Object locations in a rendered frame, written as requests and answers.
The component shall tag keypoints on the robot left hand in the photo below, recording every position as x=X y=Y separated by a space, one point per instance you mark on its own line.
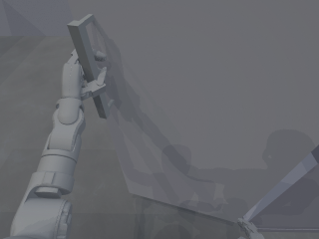
x=73 y=77

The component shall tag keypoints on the fridge door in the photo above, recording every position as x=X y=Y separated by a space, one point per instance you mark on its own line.
x=216 y=101

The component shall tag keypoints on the robot right hand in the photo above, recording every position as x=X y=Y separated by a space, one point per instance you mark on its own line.
x=249 y=229

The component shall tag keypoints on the robot left forearm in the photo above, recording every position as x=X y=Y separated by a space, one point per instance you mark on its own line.
x=54 y=175

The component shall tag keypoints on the robot left upper arm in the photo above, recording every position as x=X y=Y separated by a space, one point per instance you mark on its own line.
x=43 y=218

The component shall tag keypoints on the handle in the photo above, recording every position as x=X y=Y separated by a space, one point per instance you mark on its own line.
x=81 y=41

